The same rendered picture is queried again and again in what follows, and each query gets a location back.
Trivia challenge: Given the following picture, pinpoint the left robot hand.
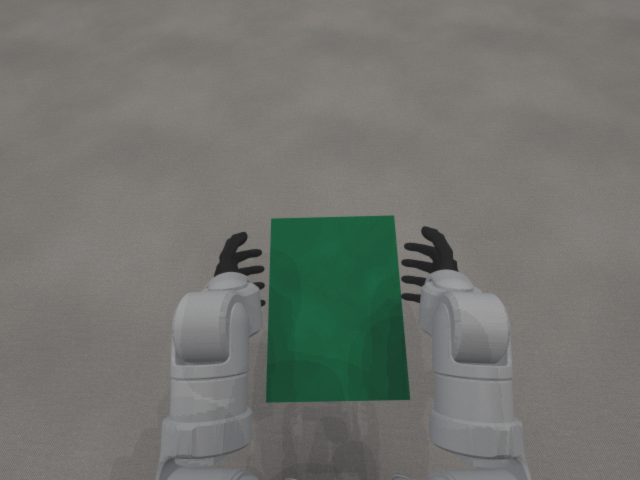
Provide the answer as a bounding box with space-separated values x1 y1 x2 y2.
214 232 265 307

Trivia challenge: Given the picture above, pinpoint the right robot hand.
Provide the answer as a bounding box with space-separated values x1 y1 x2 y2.
401 226 459 303

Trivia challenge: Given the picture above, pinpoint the left robot forearm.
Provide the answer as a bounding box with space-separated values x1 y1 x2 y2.
155 272 263 480

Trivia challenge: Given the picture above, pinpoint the right robot forearm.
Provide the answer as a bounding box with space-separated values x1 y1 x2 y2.
418 270 531 480

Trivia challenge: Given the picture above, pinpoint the carton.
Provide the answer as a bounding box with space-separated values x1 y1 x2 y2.
266 215 410 403

